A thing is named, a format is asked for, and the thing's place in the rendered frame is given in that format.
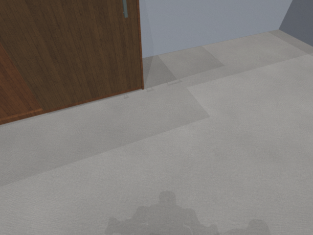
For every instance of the wardrobe door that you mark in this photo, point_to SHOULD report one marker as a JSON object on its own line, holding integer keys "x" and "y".
{"x": 69, "y": 51}
{"x": 15, "y": 95}

